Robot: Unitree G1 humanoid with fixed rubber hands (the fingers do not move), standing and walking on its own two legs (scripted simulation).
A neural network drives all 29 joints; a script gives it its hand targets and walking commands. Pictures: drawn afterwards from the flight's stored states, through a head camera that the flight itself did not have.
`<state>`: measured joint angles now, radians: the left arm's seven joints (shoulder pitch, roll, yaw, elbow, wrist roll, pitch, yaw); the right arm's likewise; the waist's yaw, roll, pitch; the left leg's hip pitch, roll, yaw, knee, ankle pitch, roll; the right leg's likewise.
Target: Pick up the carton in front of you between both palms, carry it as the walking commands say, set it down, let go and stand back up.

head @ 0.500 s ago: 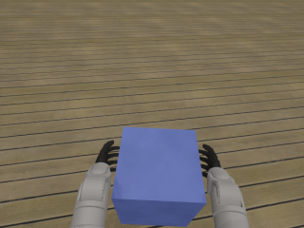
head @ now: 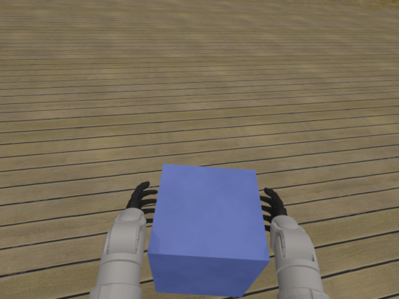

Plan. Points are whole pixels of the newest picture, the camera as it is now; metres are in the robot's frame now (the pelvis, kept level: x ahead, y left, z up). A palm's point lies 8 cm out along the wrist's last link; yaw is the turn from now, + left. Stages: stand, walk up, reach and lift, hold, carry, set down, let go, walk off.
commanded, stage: hold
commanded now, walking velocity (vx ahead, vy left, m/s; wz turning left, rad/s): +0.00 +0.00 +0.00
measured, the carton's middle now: (204, 233) +0.30 +0.00 -0.05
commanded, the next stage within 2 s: set down in 0.18 s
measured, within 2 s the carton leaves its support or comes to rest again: neither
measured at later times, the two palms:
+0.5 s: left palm (146, 211) +0.32 +0.14 -0.01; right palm (275, 216) +0.33 -0.16 +0.00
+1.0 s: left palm (150, 235) +0.37 +0.15 -0.20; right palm (250, 240) +0.37 -0.15 -0.19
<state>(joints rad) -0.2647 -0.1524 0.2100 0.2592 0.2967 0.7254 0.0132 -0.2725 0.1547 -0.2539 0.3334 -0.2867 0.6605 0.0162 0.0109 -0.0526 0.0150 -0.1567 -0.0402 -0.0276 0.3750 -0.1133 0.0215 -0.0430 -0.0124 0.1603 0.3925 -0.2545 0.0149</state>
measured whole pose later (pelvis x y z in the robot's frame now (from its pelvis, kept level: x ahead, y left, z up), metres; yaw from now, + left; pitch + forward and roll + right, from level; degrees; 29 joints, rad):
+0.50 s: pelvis +0.00 -0.03 -0.01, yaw +1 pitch +0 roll +0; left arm -0.48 -0.15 0.43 0.52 0.42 0.55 -0.06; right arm -0.47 0.22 -0.43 0.52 -0.40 0.54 -0.01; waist 0.02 -0.05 0.05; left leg -0.34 -0.01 -0.08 0.51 -0.17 -0.02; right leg -0.24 0.04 0.13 0.56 -0.32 0.01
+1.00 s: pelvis -0.04 -0.02 -0.12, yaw -1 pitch +37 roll -2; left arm -0.67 -0.08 0.40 0.53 0.25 0.23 0.00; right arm -0.64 0.14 -0.40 0.54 -0.16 0.19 -0.07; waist 0.02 -0.04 -0.16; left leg -1.47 -0.05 -0.12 1.11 -0.29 -0.04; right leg -1.36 0.10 0.11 1.17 -0.46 0.06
